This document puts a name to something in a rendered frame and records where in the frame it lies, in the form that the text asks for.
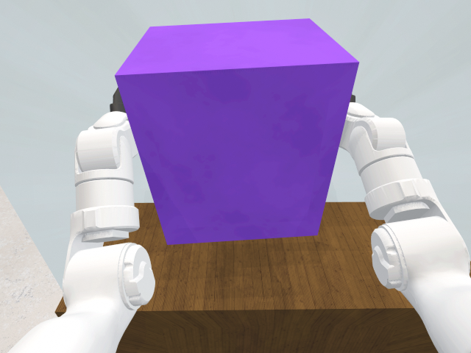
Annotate carton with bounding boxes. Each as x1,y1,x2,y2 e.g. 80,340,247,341
115,18,359,245

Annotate left robot upper arm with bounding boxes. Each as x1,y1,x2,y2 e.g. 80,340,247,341
8,243,155,353

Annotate right robot upper arm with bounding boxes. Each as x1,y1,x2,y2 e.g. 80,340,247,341
371,216,471,353

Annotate pedestal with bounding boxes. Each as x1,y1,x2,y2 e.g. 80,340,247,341
55,202,471,353

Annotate left robot forearm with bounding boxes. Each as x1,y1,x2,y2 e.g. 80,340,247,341
63,111,140,305

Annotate right robot forearm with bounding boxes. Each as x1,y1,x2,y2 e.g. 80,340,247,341
339,102,470,274

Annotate robot left hand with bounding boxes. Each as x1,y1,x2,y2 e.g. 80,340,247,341
110,88,126,113

